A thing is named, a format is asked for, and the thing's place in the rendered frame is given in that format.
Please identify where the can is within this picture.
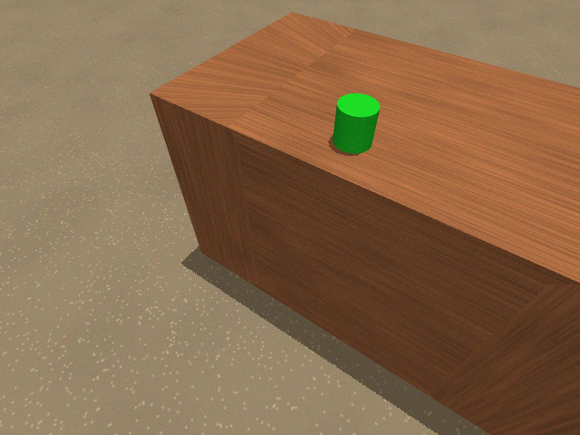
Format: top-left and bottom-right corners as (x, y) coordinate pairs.
(333, 93), (380, 154)

